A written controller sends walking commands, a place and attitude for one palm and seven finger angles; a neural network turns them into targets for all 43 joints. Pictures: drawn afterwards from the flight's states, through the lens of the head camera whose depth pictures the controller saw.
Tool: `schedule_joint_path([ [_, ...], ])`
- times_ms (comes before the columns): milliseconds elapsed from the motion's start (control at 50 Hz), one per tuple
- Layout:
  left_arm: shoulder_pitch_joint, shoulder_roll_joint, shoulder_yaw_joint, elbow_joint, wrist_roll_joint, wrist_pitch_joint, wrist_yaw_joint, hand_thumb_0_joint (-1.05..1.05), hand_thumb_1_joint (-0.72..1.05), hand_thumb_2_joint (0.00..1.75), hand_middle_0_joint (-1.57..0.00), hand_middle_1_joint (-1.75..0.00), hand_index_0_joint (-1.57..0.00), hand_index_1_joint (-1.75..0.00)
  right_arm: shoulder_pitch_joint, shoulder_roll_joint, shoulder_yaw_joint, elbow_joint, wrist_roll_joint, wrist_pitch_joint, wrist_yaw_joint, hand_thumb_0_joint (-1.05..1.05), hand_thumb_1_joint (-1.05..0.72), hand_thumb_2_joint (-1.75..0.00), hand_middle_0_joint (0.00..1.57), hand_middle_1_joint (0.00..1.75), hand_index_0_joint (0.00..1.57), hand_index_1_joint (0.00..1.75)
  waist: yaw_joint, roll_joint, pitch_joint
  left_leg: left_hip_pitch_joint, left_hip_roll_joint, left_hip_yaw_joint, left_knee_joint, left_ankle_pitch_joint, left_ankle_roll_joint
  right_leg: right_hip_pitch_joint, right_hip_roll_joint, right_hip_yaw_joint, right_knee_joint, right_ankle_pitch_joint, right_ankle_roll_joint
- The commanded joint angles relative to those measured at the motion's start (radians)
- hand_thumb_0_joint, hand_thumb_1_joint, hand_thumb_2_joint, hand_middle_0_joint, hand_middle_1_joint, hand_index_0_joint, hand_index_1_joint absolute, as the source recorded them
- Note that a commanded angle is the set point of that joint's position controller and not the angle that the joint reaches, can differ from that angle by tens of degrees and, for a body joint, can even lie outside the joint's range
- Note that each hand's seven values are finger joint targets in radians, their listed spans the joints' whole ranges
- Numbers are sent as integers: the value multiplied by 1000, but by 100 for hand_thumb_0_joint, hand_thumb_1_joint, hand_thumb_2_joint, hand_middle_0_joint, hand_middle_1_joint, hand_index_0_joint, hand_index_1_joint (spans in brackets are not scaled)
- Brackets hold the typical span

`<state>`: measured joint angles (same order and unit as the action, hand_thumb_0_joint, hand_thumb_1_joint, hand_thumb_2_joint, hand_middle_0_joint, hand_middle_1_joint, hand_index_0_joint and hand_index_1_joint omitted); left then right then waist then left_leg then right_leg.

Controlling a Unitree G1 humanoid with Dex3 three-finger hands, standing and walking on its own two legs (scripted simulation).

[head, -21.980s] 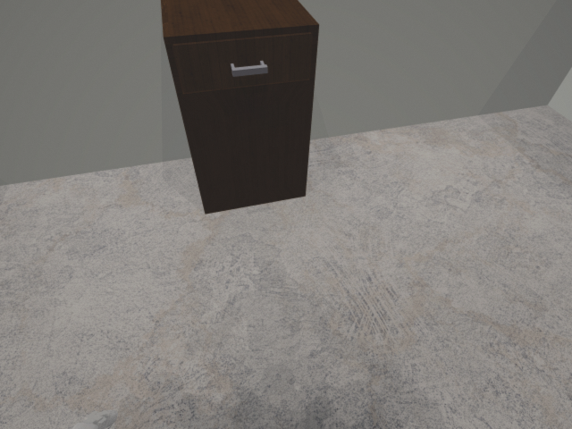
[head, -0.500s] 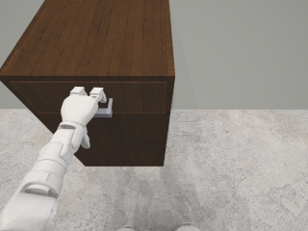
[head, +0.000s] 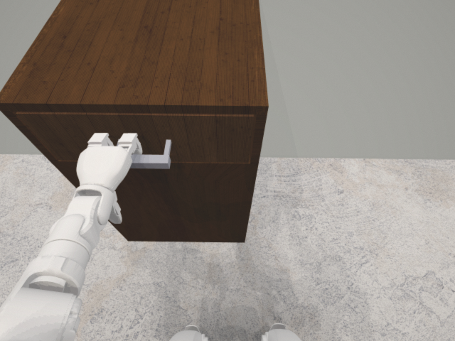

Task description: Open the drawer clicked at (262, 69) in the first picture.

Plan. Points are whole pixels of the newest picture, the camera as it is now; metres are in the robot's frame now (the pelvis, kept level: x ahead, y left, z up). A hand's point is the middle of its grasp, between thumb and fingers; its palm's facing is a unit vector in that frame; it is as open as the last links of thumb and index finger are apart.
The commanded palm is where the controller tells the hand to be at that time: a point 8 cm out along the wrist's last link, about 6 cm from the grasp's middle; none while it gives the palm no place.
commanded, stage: lower the fingers behind the handle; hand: left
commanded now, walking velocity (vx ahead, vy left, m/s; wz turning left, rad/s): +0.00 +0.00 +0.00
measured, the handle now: (142, 153) +0.48 +0.20 -0.01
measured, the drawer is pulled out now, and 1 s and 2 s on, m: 0.00 0.00 0.02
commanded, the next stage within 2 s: close the thumb around the handle in 0.78 s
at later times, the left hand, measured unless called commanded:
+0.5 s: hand (122, 183) +0.41 +0.23 -0.03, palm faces -0.06 -0.02 -1.00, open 13.8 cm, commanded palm +0.40 +0.21 +0.02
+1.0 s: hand (123, 182) +0.42 +0.23 -0.03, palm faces -0.07 -0.01 -1.00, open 13.6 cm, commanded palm +0.40 +0.21 +0.02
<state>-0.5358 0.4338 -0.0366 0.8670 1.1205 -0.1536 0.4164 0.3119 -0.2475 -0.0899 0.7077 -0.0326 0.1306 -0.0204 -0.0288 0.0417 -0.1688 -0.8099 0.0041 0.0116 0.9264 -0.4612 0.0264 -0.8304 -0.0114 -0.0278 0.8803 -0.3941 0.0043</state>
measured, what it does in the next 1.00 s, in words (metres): stands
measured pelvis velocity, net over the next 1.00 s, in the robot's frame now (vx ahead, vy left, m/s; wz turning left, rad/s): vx -0.01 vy -0.01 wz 0.00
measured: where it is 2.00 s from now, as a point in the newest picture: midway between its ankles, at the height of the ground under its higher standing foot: outside the picture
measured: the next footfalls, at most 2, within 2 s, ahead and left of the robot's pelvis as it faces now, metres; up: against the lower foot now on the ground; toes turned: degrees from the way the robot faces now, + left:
none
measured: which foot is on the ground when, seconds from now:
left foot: down 0.00-1.00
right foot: down 0.00-1.00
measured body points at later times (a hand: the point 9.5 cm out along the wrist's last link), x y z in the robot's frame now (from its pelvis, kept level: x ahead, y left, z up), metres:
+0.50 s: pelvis -0.01 +0.00 -0.01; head +0.09 +0.00 +0.43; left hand +0.41 +0.23 +0.02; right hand +0.04 -0.27 -0.15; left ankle -0.02 +0.10 -0.69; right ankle +0.01 -0.13 -0.69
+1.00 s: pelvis -0.01 -0.01 -0.01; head +0.09 -0.01 +0.42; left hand +0.41 +0.23 +0.02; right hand +0.04 -0.28 -0.15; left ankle -0.02 +0.10 -0.69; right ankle +0.01 -0.13 -0.69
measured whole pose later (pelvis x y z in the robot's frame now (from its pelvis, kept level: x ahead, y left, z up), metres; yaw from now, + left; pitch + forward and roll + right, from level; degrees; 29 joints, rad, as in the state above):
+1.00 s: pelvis -0.01 -0.01 -0.01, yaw +0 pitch +22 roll -1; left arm -0.62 0.43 -0.05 0.97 1.11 -0.06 0.42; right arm 0.30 -0.24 -0.06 0.71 -0.03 0.12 -0.03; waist -0.06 0.04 -0.18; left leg -0.92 0.01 0.00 1.01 -0.48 0.02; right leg -0.93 0.00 -0.04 0.96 -0.41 -0.01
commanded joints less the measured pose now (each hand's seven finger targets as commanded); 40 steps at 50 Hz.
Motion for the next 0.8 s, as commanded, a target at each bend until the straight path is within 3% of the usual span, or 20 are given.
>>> schedule_joint_path([
  [0,-386,66,3,-150,1,1,77,0,-50,30,-30,-120,-30,-120,83,-140,-52,-62,-5,-20,12,0,-90,-90,20,30,20,30,-62,18,-378,290,-6,-39,-64,480,-6,77,63,-35,-43,291,-57],
  [80,-474,69,-22,-122,16,70,92,0,-50,30,-30,-120,-30,-120,82,-147,-47,-59,-1,-12,12,0,-90,-90,20,30,20,30,-81,6,-374,275,-8,-39,-68,420,0,65,62,-32,-50,261,-55],
  [120,-479,108,6,-124,13,87,87,0,-50,30,-30,-120,-30,-120,82,-149,-43,-64,-2,-10,8,0,-90,-90,20,30,20,30,-69,30,-415,298,-9,-39,-67,439,-1,82,63,-29,-45,272,-55],
  [160,-456,109,4,-112,6,94,69,0,-50,30,-30,-120,-30,-120,77,-144,-39,-71,-1,-8,1,0,-90,-90,20,30,20,30,-64,27,-425,292,-14,-29,-63,448,2,109,62,-26,-46,292,-53],
  [260,-398,108,-2,-53,0,78,26,0,-50,30,-30,-120,-30,-120,69,-140,-26,-76,1,-12,-11,0,-90,-90,20,30,20,30,-65,-20,-343,206,-15,-21,-63,375,11,111,61,-22,-49,267,-51],
  [280,-393,98,-10,-59,-2,68,21,0,-50,30,-30,-120,-30,-120,67,-137,-25,-80,2,-15,-11,0,-90,-90,20,30,20,30,-63,-4,-336,198,-17,-15,-62,366,13,109,60,-20,-50,265,-53],
  [300,-380,117,12,-62,-1,56,18,0,-50,30,-30,-120,-30,-120,66,-139,-24,-81,1,-15,-12,0,-90,-90,20,30,20,30,-55,-2,-345,200,-15,-22,-58,378,11,104,60,-22,-40,263,-56],
  [360,-356,80,-13,-53,-1,30,15,0,-50,30,-30,-120,-30,-120,68,-132,-26,-83,-1,-20,-12,0,-90,-90,20,30,20,30,-62,-16,-327,163,-16,-13,-39,346,14,83,60,-17,-32,253,-53],
  [440,-363,101,9,-104,4,9,36,0,-50,30,-30,-120,-30,-120,73,-133,-32,-82,-3,-22,-9,0,-90,-90,20,30,20,30,-55,10,-375,186,-12,-21,-27,365,9,67,60,-20,-13,253,-56],
  [500,-394,83,-3,-116,1,16,55,0,-50,30,-30,-120,-30,-120,76,-133,-34,-76,-5,-25,-5,0,-90,-90,20,30,20,30,-64,26,-380,186,-12,-25,-22,368,8,54,60,-24,-8,248,-56],
  [600,-414,120,17,-101,3,52,71,0,-50,30,-30,-120,-30,-120,85,-145,-34,-66,-4,-21,-5,0,-90,-90,20,30,20,30,-67,20,-400,188,-14,-27,-25,364,7,65,61,-23,-12,250,-54],
  [640,-433,105,-4,-79,3,68,68,0,-50,30,-30,-120,-30,-120,86,-143,-33,-60,1,-20,-6,0,-90,-90,20,30,20,30,-81,5,-371,181,-13,-24,-29,339,11,55,62,-23,-24,234,-52],
  [720,-432,148,20,-78,0,79,51,0,-50,30,-30,-120,-30,-120,89,-147,-29,-64,2,-19,-13,0,-90,-90,20,30,20,30,-69,9,-403,189,-17,-21,-35,343,13,85,60,-18,-27,244,-51],
  [780,-444,122,-8,-58,-3,74,35,0,-50,30,-30,-120,-30,-120,86,-143,-27,-61,5,-24,-19,0,-90,-90,20,30,20,30,-83,-5,-354,161,-17,-15,-39,306,16,77,58,-14,-41,224,-48],
])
